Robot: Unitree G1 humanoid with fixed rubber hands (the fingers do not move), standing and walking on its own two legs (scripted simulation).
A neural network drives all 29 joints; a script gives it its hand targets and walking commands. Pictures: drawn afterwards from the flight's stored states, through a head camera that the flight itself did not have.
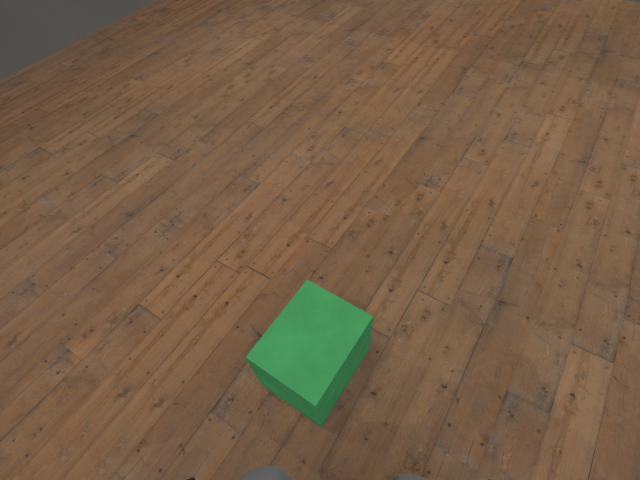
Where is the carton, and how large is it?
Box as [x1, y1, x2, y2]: [246, 280, 372, 426]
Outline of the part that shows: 306,280 251,349 246,358 263,385 321,426 369,348 372,316 310,281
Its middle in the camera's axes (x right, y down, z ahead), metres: -0.02 +0.33 +1.17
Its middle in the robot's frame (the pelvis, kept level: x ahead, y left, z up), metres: +0.52 +0.06 -0.66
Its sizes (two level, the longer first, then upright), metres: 0.294 0.234 0.237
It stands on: the floor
